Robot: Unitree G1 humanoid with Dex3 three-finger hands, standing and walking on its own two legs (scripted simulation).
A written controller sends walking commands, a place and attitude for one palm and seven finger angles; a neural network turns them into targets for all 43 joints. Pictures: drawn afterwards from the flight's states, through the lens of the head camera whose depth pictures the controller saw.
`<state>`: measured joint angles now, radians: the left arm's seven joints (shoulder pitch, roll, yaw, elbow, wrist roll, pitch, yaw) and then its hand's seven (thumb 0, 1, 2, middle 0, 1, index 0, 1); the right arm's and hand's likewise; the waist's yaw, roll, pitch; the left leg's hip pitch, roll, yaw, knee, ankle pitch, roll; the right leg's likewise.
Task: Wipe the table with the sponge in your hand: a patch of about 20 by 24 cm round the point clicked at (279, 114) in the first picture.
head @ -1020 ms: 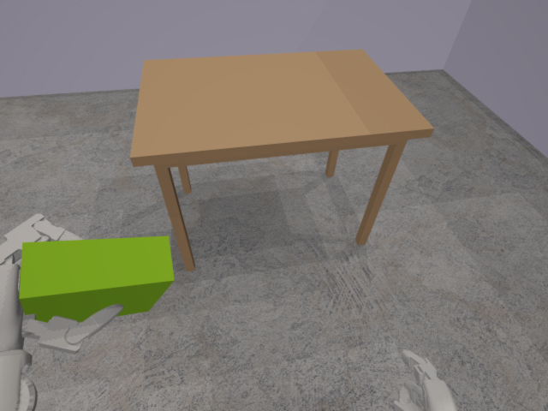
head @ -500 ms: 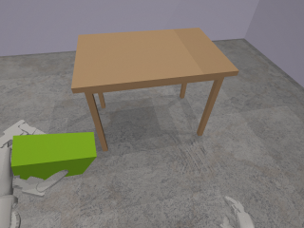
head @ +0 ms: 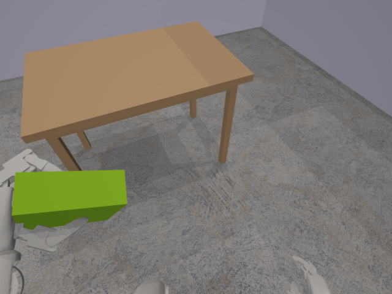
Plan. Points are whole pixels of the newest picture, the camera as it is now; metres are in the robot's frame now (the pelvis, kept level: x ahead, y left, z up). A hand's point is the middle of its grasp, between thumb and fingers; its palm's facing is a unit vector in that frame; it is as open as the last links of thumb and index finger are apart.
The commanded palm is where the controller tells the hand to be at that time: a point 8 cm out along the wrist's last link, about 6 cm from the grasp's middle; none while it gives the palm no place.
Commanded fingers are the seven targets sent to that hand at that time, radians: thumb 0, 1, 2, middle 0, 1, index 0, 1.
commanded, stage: walk to a spot facing it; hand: left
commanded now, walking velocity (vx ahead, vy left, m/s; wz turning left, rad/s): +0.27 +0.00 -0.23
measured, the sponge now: (87, 200) +0.23 +0.18 +0.14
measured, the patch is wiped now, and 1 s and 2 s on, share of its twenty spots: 0.00 0.00 0.00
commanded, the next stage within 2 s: take the last steps up to it in 0.12 s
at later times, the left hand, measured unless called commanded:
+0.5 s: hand (109, 131) +0.35 +0.18 +0.17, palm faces +0.27 -0.82 -0.50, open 9.5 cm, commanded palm +0.30 +0.24 +0.18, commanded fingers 0.00 0.10 1.30 -1.20 -1.60 -1.20 -1.60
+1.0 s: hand (124, 90) +0.46 +0.17 +0.18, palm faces +0.35 -0.83 -0.43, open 9.5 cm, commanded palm +0.40 +0.22 +0.18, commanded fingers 0.00 0.10 1.30 -1.20 -1.60 -1.20 -1.60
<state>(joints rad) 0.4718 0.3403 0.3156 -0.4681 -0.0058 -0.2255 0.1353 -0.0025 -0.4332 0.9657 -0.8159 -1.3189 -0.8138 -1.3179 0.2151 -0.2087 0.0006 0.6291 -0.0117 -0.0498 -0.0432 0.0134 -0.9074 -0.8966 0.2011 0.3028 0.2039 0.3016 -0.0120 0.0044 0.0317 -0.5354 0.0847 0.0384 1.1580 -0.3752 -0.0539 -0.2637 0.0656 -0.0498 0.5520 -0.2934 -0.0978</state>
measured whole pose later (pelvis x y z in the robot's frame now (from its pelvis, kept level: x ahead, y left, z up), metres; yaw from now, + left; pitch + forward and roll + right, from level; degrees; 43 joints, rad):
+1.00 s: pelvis +0.22 -0.05 -0.01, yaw -4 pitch -1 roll +2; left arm 0.42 0.41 0.38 -0.50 -0.02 -0.21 0.16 0.00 -0.43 0.97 -0.82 -1.32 -0.81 -1.32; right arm 0.15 -0.15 -0.01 0.58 0.01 -0.08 -0.06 0.01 -0.91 -0.90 0.20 0.30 0.20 0.30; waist -0.02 -0.04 0.06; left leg -0.33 0.06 0.15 0.60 -0.25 0.01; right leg -0.44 -0.07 -0.06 1.09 -0.51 0.02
